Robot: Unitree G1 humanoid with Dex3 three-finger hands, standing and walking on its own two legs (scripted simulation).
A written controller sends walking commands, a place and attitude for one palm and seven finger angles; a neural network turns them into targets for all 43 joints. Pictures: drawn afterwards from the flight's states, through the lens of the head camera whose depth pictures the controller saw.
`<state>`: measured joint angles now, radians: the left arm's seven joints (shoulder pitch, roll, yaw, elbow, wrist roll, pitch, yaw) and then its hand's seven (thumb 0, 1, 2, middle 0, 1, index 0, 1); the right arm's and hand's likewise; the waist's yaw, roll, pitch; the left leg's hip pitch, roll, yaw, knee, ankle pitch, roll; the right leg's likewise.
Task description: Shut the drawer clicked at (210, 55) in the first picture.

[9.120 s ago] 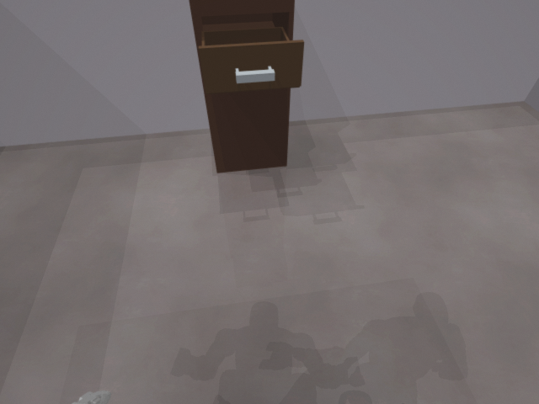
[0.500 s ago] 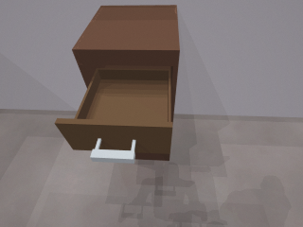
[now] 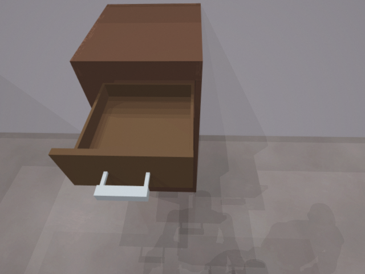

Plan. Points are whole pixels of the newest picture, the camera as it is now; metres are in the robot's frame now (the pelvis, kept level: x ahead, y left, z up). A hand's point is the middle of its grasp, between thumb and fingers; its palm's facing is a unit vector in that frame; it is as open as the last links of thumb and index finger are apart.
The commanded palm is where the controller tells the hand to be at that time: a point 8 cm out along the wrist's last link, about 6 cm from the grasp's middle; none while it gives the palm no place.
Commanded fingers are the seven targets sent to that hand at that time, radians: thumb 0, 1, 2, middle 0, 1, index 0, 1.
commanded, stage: look again from close up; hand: left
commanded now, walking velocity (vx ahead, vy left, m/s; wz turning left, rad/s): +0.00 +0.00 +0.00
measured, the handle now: (124, 184) +0.33 +0.18 -0.04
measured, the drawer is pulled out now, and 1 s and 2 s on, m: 0.29 0.29 0.29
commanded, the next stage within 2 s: raise the hand and make a fist in 0.32 s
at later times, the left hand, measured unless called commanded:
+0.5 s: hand out of the picture +0.07 +0.15 -0.14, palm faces +0.16 -0.95 -0.25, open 7.2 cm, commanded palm +0.10 +0.19 -0.06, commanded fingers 0.00 0.90 0.90 -0.30 -0.41 -0.30 -0.41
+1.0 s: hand out of the picture +0.12 +0.14 -0.01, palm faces +0.05 -1.00 -0.05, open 5.1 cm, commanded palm +0.11 +0.20 -0.02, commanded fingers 0.00 0.90 0.90 -0.80 -0.95 -0.80 -0.95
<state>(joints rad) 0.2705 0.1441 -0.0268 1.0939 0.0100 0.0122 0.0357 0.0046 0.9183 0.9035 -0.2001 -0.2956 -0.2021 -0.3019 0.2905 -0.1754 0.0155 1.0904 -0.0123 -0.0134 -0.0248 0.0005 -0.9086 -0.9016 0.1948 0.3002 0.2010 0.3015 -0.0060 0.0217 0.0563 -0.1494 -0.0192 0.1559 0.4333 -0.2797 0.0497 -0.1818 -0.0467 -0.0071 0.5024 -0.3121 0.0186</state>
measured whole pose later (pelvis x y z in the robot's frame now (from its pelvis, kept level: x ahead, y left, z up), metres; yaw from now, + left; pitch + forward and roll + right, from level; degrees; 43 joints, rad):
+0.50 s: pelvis +0.01 -0.04 +0.00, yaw +1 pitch +1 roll +1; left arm 0.42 0.17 0.00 0.64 -0.07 0.02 0.07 0.03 0.96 0.90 -0.21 -0.30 -0.21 -0.31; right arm 0.32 -0.18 0.01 1.00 0.01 -0.11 -0.06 0.01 -0.92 -0.90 0.20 0.30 0.20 0.30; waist 0.01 0.02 0.03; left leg -0.16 0.03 0.11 0.44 -0.29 -0.01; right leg -0.18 0.01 -0.05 0.49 -0.33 -0.04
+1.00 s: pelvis -0.06 -0.05 -0.08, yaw +6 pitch +9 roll -1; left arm 0.36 0.21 0.10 0.06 -0.27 -0.56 -0.34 0.02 0.90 0.91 -0.60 -0.74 -0.61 -0.75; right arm 0.14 -0.26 0.00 0.56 0.03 -0.31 -0.06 0.01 -0.91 -0.90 0.19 0.30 0.20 0.30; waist 0.05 0.02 -0.10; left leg -0.81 0.05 -0.03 1.11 -0.46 -0.02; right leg -0.74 -0.02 -0.17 1.09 -0.51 -0.07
